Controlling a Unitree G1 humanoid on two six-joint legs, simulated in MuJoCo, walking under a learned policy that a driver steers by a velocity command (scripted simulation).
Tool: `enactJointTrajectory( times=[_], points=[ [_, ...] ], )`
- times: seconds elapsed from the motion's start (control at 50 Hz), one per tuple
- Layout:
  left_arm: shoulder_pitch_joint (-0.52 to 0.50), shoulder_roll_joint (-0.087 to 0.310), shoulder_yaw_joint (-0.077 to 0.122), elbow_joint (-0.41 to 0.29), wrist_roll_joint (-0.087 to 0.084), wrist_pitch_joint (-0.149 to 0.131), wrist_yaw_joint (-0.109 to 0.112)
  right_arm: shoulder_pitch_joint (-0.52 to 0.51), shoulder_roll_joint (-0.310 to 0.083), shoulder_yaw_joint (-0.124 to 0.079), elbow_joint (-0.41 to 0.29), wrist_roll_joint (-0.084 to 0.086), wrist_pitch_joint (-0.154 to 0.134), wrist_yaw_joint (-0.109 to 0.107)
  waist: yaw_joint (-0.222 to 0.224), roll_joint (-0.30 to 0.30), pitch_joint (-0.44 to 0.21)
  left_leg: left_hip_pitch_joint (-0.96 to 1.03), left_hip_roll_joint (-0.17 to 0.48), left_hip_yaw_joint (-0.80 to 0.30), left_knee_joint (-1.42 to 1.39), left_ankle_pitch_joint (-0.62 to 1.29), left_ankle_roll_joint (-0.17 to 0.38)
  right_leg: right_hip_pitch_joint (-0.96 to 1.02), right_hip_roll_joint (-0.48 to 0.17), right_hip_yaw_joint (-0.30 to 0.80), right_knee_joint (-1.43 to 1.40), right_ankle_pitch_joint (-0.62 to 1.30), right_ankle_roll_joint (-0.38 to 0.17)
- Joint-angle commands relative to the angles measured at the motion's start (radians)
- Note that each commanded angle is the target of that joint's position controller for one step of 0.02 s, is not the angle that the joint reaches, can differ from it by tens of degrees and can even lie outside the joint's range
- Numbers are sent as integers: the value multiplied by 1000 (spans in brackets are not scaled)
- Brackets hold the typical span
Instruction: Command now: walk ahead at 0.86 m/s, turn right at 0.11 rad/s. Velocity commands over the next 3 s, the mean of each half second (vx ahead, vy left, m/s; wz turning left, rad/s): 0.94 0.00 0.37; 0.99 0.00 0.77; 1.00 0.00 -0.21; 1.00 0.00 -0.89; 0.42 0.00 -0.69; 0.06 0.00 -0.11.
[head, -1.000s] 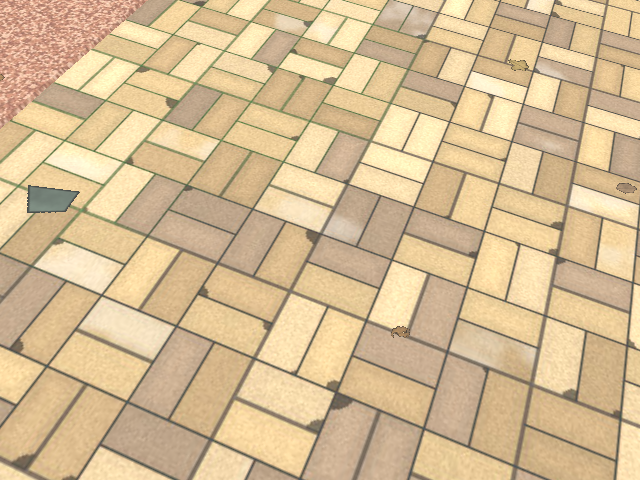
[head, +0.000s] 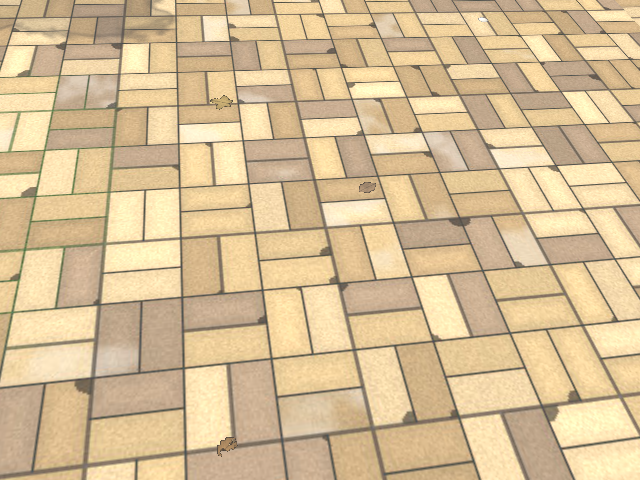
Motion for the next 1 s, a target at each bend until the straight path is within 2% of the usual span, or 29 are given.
enactJointTrajectory(
  times=[0.02, 0.1, 0.14, 0.16, 0.18, 0.2, 0.22, 0.24, 0.26, 0.28, 0.32, 0.38, 0.42, 0.46, 0.52, 0.56, 0.58, 0.62, 0.64, 0.66, 0.68, 0.7, 0.72, 0.74, 0.78, 0.82, 0.9, 0.94, 1.0],
  points=[
    [-272, 27, -12, -139, -8, -23, -10, 28, -118, -23, -21, 0, -19, -4, -25, 150, 187, -29, 201, -169, -192, 100, 104, -143, -15, -109, -168, 57, 10],
    [-321, 20, -27, -170, -12, -28, -7, 58, -152, -25, 37, -6, -18, -15, -7, 166, 180, 66, 250, -80, -175, 557, 104, -9, 13, -170, -334, 14, -54],
    [-233, 39, -20, -153, -11, -32, 16, 50, -174, -24, 56, -4, -14, -21, 62, 198, 93, 50, 262, -52, 10, 1118, 90, 238, 92, -185, -361, -64, -88],
    [-73, 81, -2, -112, -12, -36, 35, 38, -201, -29, 63, -7, -10, -26, 148, 214, 2, 20, 273, -56, 192, 1275, 82, 428, 119, -162, -353, -119, -104],
    [173, 120, 18, -38, -16, -42, 55, -23, -228, -36, 55, -1, -6, -27, 276, 199, -105, -105, 254, -49, 443, 1193, 69, 710, 90, -111, -406, -100, -122],
    [361, 203, 48, 10, 4, -46, 76, -43, -175, -25, 24, -3, -11, -22, 335, 104, -232, -328, 184, -27, 762, 808, 71, 990, -102, 89, -431, -366, -131],
    [366, 255, 62, 14, 41, -54, 76, 59, 6, 9, -16, 28, -13, -9, 209, -154, -363, -678, 44, -39, 1118, -160, 59, 1221, -421, 598, -544, -775, -186],
    [329, 201, 56, 7, 9, -50, 68, -44, -138, -25, -25, 29, -9, -11, 244, -45, -306, -740, 47, -95, 1194, -90, 89, 1066, -420, 769, -719, -876, -169],
    [229, 143, 44, 22, 7, -54, 67, -138, -146, -36, -52, 30, -2, -7, 187, -25, -105, -773, 98, -79, 1169, 38, 85, 899, -365, 561, -733, -706, -144],
    [188, 96, 37, 29, 3, -63, 62, -151, -114, -27, -47, 22, 3, 2, 156, 16, -19, -743, 132, -67, 1130, 82, 78, 763, -334, 421, -763, -507, -138],
    [178, 48, 25, 57, -9, -79, 67, -123, -61, -23, -31, -3, 35, 21, 88, -1, 61, -683, 166, -62, 1100, 90, 56, 598, -265, 207, -813, -351, -95],
    [206, 6, 17, 106, -39, -104, 58, -223, -23, -21, -78, -12, 76, 39, 57, -15, 144, -771, 200, -37, 1086, 123, 39, 547, -231, 7, -866, -168, -53],
    [213, -6, 13, 120, -36, -113, 54, -318, -13, -15, -123, -10, 82, 49, 54, -10, 176, -795, 188, 11, 1022, 225, 36, 510, -177, -145, -889, -6, -14],
    [230, -6, 10, 135, -28, -122, 53, -402, -12, -7, -160, 1, 79, 57, 56, -11, 197, -782, 159, 70, 908, 328, 47, 501, -131, -252, -889, 213, 1],
    [270, 37, 11, 156, -34, -122, 73, -508, -25, 5, -207, -4, 71, 74, 60, 36, 211, -696, 100, 188, 648, 402, 78, 576, -124, -343, -883, 571, 32],
    [299, 96, 18, 154, -36, -115, 96, -498, -55, 2, -203, -3, 69, 78, 39, 5, 149, -574, 20, 254, 557, 418, 105, 685, -151, -360, -775, 990, 51],
    [295, 134, 27, 146, -35, -104, 110, -447, -78, -3, -188, -2, 71, 75, 4, -27, 101, -500, -12, 264, 541, 383, 116, 732, -173, -357, -681, 1151, 57],
    [213, 195, 47, 111, -20, -69, 126, -151, -162, -38, -109, -4, 79, 58, -157, -67, -52, -190, -64, 225, 542, 256, 159, 709, -216, -321, -302, 1309, 45],
    [154, 205, 53, 87, -9, -52, 120, 66, -216, -69, -42, -4, 80, 38, -247, -41, -125, 36, -54, 135, 480, 175, 204, 591, -215, -288, 22, 1148, 26],
    [136, 146, 47, 94, -9, -47, 91, 57, -242, -93, -26, 12, 79, 12, -204, 109, -63, 121, -8, 38, 389, 117, 243, 394, -46, -281, 426, 212, 12],
    [166, -2, 5, 13, 11, -69, 82, -40, -317, -105, -42, 4, 89, 6, -46, 290, -18, 221, 124, -266, 493, 400, 313, 20, 65, -187, 750, -423, 35],
    [171, 18, -6, -87, -18, -96, 77, -73, -363, -118, -84, -10, 94, 4, -22, 260, -208, 361, 266, -685, 209, 18, 478, -176, 63, 16, 787, -402, 41],
    [114, 72, -7, -87, -7, -119, 76, -101, -295, -111, -101, -14, 91, -4, -16, 74, -82, 239, 298, -788, 21, -205, 426, -226, 7, 54, 668, -323, 29],
    [95, 92, -3, -78, -8, -123, 72, -145, -237, -97, -94, -15, 84, -9, 41, -26, 39, 64, 275, -723, -17, -204, 372, -182, -35, 50, 550, -258, 33],
    [100, 76, -12, -74, 24, -85, 72, -196, -209, -83, -103, -5, 52, -18, 120, -73, 113, -194, 186, -562, -17, -36, 333, -48, -86, 52, 409, -265, 73],
    [71, 51, -22, -92, 29, -45, 64, -216, -190, -71, -105, 2, 21, -16, 147, -65, 143, -387, 111, -429, -50, 30, 308, 56, -125, 12, 225, -241, 106],
    [-119, -10, -52, -159, -7, -49, 38, -150, -176, -72, -82, 17, -10, -3, 53, 24, 150, -425, 14, -239, -76, 319, 223, 212, -106, -72, -224, 170, 77],
    [-158, -6, -50, -164, -21, -53, 35, -95, -182, -74, -65, 25, -18, 7, 2, 61, 124, -312, 51, -241, -97, 435, 193, 260, -72, -95, -341, 311, 41],
    [-173, 51, -27, -172, -17, -59, 45, -70, -215, -79, -47, 9, -15, -3, -6, 99, 84, -56, 106, -231, 6, 749, 151, 253, -15, -105, -454, 228, -10]
  ],
)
